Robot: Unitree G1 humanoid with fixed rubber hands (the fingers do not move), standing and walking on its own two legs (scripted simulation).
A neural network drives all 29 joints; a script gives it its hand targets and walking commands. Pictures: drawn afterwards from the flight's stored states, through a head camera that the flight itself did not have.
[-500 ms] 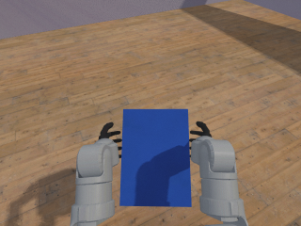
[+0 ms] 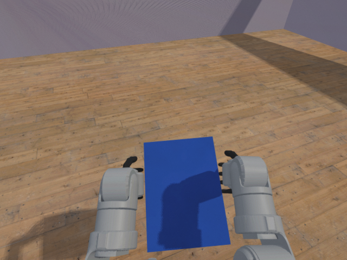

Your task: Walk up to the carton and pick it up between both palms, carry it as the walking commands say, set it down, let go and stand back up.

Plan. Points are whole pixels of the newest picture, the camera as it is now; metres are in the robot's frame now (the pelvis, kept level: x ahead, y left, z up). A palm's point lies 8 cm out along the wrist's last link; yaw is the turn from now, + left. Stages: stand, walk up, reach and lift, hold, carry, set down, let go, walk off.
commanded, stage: carry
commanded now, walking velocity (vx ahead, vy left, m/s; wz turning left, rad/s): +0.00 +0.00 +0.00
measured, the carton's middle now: (182, 194) +0.34 +0.00 -0.04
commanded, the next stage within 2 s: none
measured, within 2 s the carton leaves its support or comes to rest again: neither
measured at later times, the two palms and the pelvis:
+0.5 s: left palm (116, 204) +0.23 +0.14 +0.08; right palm (236, 214) +0.23 -0.11 +0.07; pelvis -0.08 +0.02 +0.00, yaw -1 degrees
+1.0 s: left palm (131, 235) +0.17 +0.10 +0.08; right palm (267, 239) +0.17 -0.15 +0.08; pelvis -0.13 -0.02 +0.00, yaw -1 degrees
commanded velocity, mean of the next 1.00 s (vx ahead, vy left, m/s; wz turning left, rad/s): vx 0.00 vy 0.00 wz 0.00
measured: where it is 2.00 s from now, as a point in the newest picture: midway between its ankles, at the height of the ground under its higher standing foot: outside the picture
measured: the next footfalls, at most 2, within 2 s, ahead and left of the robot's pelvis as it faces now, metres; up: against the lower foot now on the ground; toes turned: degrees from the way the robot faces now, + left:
left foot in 0.14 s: -0.02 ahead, +0.13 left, +0.00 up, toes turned +1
left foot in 1.54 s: -0.18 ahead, +0.01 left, +0.00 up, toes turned -13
